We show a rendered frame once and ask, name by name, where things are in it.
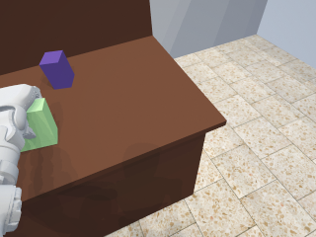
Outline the robot left hand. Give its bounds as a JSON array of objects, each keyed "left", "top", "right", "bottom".
[{"left": 0, "top": 84, "right": 42, "bottom": 139}]

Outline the sponge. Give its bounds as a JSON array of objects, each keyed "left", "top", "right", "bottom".
[{"left": 20, "top": 98, "right": 58, "bottom": 152}]

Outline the table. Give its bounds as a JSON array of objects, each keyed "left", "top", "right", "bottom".
[{"left": 0, "top": 0, "right": 227, "bottom": 237}]

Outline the left robot forearm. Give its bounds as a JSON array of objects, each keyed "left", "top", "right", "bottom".
[{"left": 0, "top": 103, "right": 27, "bottom": 186}]

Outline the robot left upper arm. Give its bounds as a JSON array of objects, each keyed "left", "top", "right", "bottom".
[{"left": 0, "top": 185, "right": 22, "bottom": 237}]

